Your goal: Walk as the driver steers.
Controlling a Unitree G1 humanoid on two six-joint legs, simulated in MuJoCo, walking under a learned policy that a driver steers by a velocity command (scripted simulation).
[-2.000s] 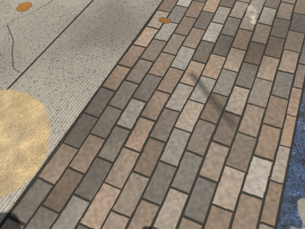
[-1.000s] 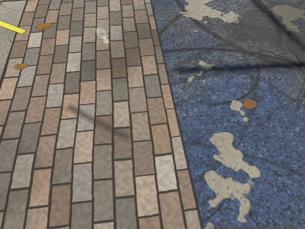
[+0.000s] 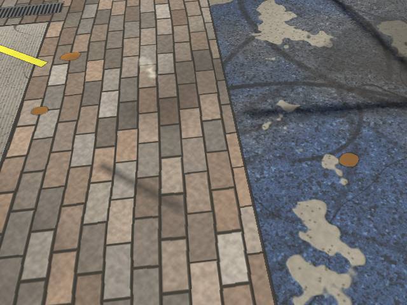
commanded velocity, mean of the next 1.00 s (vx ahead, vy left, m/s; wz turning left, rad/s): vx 0.47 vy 0.00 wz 0.32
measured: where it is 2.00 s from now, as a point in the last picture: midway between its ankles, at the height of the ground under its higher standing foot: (154, 185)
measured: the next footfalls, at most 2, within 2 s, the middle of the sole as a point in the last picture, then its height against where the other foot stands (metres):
left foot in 0.40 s outside the picture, level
right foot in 0.90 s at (217, 255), level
